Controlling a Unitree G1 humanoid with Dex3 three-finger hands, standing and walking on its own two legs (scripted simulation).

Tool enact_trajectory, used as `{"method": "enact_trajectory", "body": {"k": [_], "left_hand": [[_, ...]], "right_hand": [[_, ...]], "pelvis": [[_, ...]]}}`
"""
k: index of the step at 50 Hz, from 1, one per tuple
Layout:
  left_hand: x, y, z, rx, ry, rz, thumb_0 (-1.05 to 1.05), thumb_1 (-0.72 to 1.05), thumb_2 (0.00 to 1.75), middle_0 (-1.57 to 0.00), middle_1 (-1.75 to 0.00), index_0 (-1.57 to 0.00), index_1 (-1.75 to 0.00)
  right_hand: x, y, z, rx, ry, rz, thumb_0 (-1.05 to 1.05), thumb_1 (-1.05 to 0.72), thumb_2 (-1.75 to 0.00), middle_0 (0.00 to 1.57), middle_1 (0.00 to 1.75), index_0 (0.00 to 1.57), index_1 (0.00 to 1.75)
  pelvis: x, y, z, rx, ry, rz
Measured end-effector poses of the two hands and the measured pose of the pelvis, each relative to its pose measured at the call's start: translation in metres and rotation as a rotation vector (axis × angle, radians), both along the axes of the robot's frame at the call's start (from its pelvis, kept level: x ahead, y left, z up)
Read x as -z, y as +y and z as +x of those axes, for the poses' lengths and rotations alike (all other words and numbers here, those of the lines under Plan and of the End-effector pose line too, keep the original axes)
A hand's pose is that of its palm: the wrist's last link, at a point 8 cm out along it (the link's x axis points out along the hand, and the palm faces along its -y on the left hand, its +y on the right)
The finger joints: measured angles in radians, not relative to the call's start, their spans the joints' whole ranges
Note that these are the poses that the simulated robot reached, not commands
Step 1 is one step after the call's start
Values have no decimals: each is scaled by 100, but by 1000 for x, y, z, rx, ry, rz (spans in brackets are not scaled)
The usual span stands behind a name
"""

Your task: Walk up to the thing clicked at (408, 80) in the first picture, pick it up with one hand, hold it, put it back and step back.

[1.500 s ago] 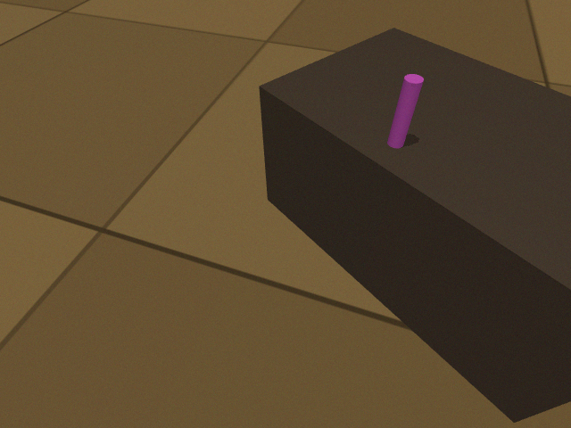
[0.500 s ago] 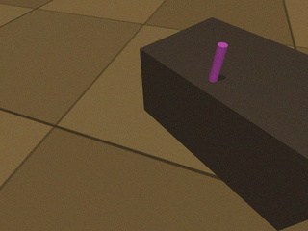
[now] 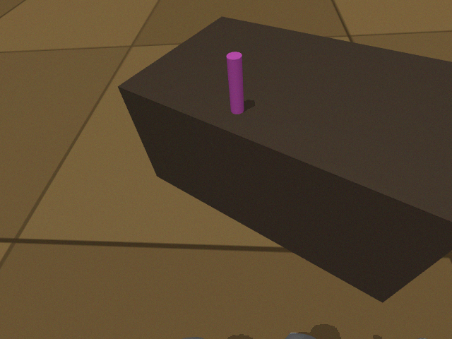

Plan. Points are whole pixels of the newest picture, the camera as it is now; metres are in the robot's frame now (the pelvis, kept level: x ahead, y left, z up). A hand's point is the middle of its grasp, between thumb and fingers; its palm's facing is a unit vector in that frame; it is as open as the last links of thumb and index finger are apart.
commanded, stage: walk up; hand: left
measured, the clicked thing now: (235, 85) +0.85 +0.04 -0.04
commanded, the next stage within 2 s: none
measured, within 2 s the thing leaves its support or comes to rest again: neither
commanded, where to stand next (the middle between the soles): +0.38 +0.07 m, yaw -31 degrees
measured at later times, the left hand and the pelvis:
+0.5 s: hand (98, 243) +0.34 +0.36 -0.13, palm faces -0.30 -0.85 -0.44, open 7.4 cm; pelvis +0.20 +0.09 +0.01, yaw -15 degrees
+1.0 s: hand (142, 175) +0.55 +0.31 -0.13, palm faces -0.44 -0.80 -0.41, open 7.4 cm; pelvis +0.34 +0.12 +0.00, yaw -26 degrees
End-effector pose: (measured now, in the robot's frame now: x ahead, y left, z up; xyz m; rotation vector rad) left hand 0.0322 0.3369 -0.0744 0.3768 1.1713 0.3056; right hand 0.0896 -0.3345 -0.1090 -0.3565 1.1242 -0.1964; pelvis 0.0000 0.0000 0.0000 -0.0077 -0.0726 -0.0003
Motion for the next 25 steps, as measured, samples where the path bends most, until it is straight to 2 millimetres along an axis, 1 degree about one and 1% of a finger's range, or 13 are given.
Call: {"method": "enact_trajectory", "body": {"k": [3, 6, 9, 12, 16, 18, 20, 22, 25], "left_hand": [[-5, -11, 15, 19, 22, -15, 1, 90, 89, -20, -30, -21, -30], [-8, -15, 35, 57, 42, -31, 1, 90, 89, -21, -30, -21, -30], [-7, -12, 62, 97, 45, -43, 1, 90, 89, -21, -30, -21, -30], [-4, -1, 96, 138, 40, -45, 1, 90, 89, -21, -30, -21, -30], [7, 26, 151, 201, 40, -32, 1, 90, 89, -21, -30, -21, -30], [17, 44, 185, 241, 45, -16, 1, 89, 89, -21, -30, -21, -30], [24, 57, 221, 275, 50, 2, 1, 90, 89, -21, -30, -21, -30], [22, 62, 257, 319, 43, 11, 1, 90, 89, -21, -30, -21, -30], [11, 63, 310, 375, 6, 0, 1, 90, 89, -20, -30, -21, -30]], "right_hand": [[-9, 7, 19, 4, -36, 28, 1, -91, -90, 20, 30, 20, 30], [-18, 16, 34, 7, -62, 48, 1, -91, -90, 20, 30, 20, 30], [-22, 24, 44, 21, -58, 50, 1, -91, -90, 20, 30, 20, 30], [-24, 32, 55, 46, -43, 36, 1, -91, -90, 20, 30, 20, 30], [-25, 45, 77, 90, -42, -1, 1, -91, -90, 20, 30, 21, 30], [-25, 54, 89, 114, -61, -26, 1, -91, -90, 20, 30, 21, 30], [-25, 65, 96, 149, -88, -45, 1, -91, -90, 20, 30, 21, 30], [-29, 78, 96, 206, -91, -36, 1, -91, -90, 20, 30, 21, 30], [-37, 97, 94, 265, -55, -16, 0, -91, -90, 20, 30, 21, 30]], "pelvis": [[-10, 2, 18, 36, 0, -8], [-17, 5, 38, 73, 8, -11], [-19, 12, 61, 107, 17, -13], [-17, 25, 87, 136, 27, -21], [-7, 48, 128, 169, 39, -30], [1, 63, 149, 182, 42, -20], [6, 75, 165, 209, 33, 2], [2, 83, 180, 230, 30, -2], [-10, 89, 202, 257, 33, 3]]}}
